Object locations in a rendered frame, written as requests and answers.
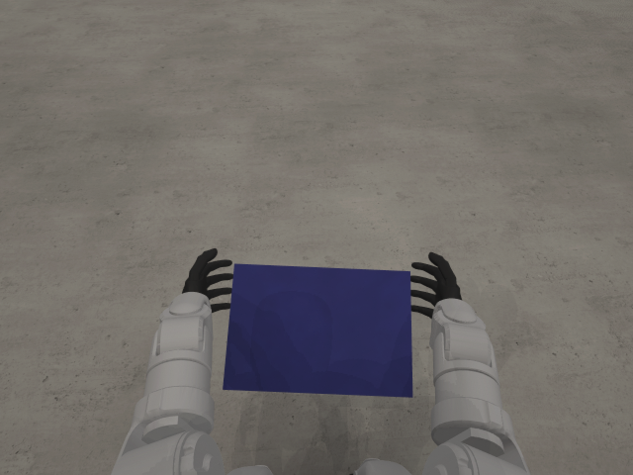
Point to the left robot forearm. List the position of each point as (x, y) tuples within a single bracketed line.
[(176, 395)]

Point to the robot right hand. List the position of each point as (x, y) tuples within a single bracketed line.
[(445, 287)]

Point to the right robot shin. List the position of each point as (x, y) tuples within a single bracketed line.
[(369, 459)]

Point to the right robot forearm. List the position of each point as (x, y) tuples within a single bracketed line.
[(468, 405)]

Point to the left robot upper arm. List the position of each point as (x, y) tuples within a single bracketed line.
[(191, 452)]

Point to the robot left hand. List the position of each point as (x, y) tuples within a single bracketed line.
[(199, 282)]

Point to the carton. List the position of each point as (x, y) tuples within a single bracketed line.
[(319, 330)]

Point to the right robot upper arm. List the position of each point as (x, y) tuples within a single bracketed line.
[(458, 458)]

